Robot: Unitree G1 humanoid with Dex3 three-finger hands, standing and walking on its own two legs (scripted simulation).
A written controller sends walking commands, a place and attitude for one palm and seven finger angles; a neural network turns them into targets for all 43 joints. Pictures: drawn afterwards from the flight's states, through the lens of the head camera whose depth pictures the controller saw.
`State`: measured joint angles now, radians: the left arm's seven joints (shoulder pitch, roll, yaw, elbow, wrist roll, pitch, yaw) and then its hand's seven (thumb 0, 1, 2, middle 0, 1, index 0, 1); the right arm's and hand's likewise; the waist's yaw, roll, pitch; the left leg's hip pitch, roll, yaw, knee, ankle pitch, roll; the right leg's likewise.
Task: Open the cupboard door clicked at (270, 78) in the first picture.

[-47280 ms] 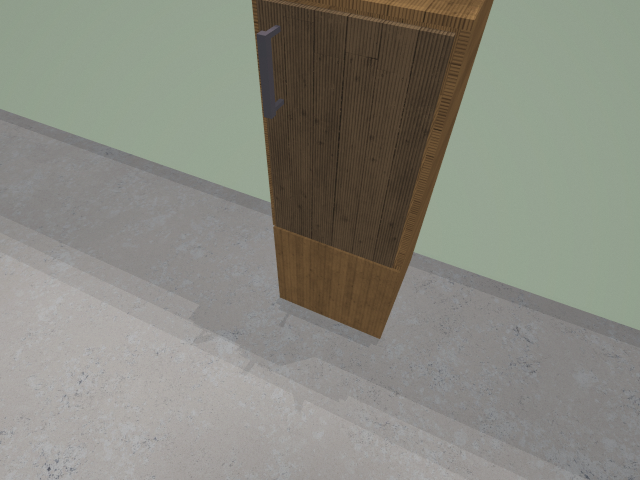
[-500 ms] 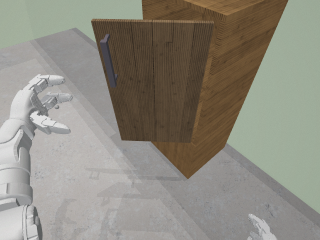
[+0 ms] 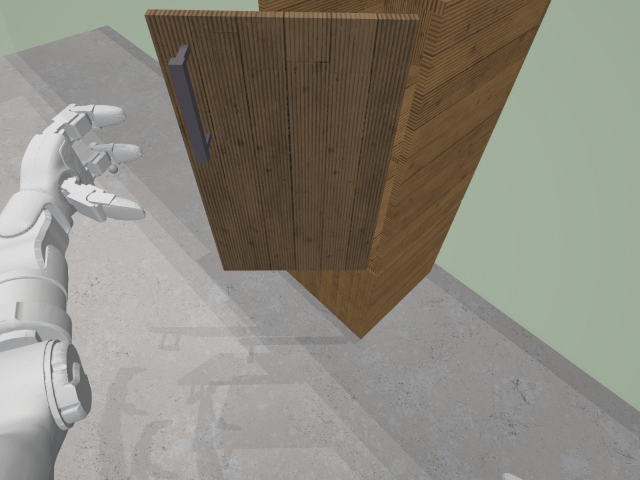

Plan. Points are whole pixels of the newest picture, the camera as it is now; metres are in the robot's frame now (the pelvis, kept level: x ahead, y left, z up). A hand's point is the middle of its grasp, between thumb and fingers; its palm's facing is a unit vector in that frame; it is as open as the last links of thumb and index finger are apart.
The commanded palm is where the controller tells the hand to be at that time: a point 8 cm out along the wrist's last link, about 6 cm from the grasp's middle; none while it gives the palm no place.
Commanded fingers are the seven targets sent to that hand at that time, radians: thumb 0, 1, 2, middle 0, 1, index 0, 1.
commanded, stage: move the hooked fingers beside the handle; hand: left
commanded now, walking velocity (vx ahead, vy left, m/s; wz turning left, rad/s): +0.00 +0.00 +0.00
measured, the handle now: (194, 108) +0.60 +0.19 +0.14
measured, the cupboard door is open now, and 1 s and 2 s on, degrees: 47 47 47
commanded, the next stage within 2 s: none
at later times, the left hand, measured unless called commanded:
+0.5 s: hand (138, 127) +0.52 +0.24 +0.16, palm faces +0.03 -1.00 +0.02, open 14.0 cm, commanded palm +0.51 +0.29 +0.15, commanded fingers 0.00 -0.50 0.30 -0.30 -1.20 -0.30 -1.20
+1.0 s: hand (138, 127) +0.54 +0.25 +0.15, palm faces +0.02 -1.00 +0.02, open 14.0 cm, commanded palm +0.52 +0.29 +0.14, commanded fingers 0.00 -0.50 0.30 -0.30 -1.20 -0.30 -1.20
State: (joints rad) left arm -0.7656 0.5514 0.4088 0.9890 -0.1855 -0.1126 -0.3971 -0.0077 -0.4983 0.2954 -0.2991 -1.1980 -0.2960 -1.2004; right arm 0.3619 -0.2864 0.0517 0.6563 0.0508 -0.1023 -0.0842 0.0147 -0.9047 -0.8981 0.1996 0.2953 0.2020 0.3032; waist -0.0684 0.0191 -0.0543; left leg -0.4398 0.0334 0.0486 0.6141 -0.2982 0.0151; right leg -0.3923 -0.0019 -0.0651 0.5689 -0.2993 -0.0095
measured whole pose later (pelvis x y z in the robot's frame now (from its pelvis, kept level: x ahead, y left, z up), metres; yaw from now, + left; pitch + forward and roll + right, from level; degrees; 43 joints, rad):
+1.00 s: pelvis +0.03 +0.01 -0.01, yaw -2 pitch +17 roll -3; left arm -1.00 0.71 0.49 1.20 -0.09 -0.17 -0.39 -0.01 -0.50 0.30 -0.30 -1.20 -0.30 -1.20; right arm 0.46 -0.28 0.03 0.64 0.01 0.06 -0.04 0.01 -0.90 -0.90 0.20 0.30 0.20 0.30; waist -0.17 0.02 -0.10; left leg -0.64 0.06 0.05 0.72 -0.37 0.02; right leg -0.56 0.03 -0.05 0.61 -0.33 0.00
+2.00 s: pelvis +0.03 +0.00 -0.01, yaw -2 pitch +18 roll -3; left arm -1.02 0.71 0.47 1.21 -0.07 -0.17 -0.35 -0.01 -0.50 0.30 -0.30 -1.20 -0.28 -1.20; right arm 0.49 -0.28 0.03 0.64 0.00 0.06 -0.04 0.01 -0.91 -0.90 0.20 0.30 0.20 0.30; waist -0.19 0.03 -0.10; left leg -0.66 0.07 0.04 0.73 -0.38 0.01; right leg -0.59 0.03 -0.06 0.62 -0.34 -0.01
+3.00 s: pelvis +0.01 +0.00 -0.01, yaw -1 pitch +15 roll -2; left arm -1.03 0.61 0.42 1.22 -0.08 -0.21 -0.26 -0.01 -0.50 0.30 -0.30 -1.20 -0.30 -1.20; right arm 0.48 -0.28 0.03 0.67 0.01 0.02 -0.03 0.01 -0.91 -0.90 0.20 0.30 0.20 0.30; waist -0.18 0.04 -0.09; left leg -0.64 0.07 0.04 0.73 -0.35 0.01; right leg -0.58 0.03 -0.06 0.64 -0.33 -0.01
